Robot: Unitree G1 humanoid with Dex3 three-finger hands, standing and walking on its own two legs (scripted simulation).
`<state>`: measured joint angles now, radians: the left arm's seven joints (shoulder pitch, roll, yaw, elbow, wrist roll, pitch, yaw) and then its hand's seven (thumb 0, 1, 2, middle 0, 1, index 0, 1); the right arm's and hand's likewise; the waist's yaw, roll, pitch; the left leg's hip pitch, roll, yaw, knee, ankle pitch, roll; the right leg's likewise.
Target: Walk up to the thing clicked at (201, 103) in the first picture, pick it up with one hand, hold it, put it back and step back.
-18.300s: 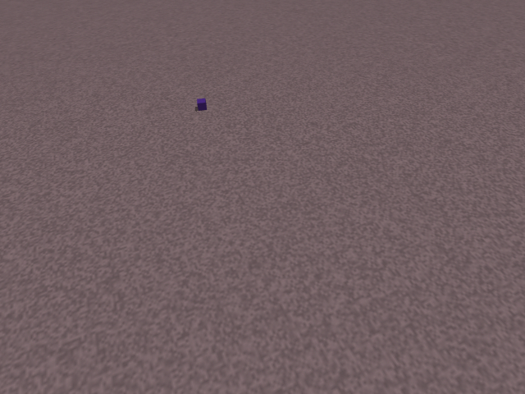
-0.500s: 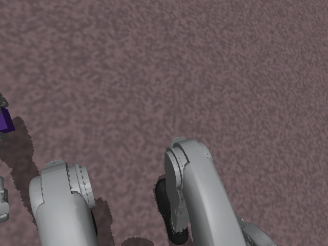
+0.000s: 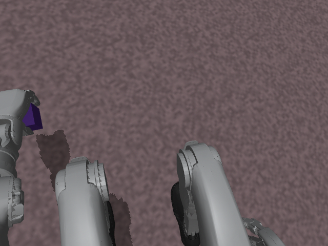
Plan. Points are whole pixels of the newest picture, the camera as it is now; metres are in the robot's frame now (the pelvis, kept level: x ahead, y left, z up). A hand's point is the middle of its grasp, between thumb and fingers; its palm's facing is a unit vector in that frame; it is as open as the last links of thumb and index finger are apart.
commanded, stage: lift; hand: left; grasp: from above
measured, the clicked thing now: (24, 118) +0.44 +0.33 -0.18
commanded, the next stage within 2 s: hold in 1.74 s
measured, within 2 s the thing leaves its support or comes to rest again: neither
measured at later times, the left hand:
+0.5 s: hand out of the picture +0.40 +0.33 -0.06, palm faces -0.44 -0.10 -0.89, open 8.7 cm
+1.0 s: hand out of the picture +0.34 +0.31 +0.14, palm faces -0.40 -0.15 -0.90, open 8.6 cm
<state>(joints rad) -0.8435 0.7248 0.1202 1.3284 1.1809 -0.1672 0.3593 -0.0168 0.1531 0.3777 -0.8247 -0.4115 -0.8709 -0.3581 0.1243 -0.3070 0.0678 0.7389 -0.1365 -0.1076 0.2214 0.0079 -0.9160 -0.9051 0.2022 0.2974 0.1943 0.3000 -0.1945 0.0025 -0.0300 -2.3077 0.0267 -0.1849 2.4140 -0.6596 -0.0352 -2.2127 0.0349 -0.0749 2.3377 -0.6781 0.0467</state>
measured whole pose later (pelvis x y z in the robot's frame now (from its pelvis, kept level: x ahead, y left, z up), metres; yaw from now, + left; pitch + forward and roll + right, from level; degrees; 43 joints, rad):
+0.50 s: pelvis +0.00 +0.00 +0.06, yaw +3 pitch +34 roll -7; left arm -0.67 0.63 0.06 1.02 1.09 -0.10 0.17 -0.02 0.13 0.39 -0.85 -0.38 -0.90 -0.33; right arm 0.18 -0.28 -0.02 0.71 -0.05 -0.02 0.14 0.01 -0.92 -0.91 0.20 0.30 0.20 0.30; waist -0.12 0.05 -0.15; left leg -2.15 0.03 -0.12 2.20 -0.65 -0.02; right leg -2.06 0.01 -0.04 2.15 -0.68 0.04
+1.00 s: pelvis +0.01 +0.01 +0.23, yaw +6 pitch +26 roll -4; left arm -0.38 0.51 -0.07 0.67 0.98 0.06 0.08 -0.02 0.14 0.38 -0.85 -0.39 -0.89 -0.33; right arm 0.15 -0.25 -0.03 0.67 0.02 0.03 0.01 0.01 -0.91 -0.90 0.21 0.30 0.20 0.30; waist -0.07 0.05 -0.18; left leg -1.55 0.05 -0.07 1.68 -0.59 -0.01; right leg -1.48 0.00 -0.02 1.63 -0.60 0.04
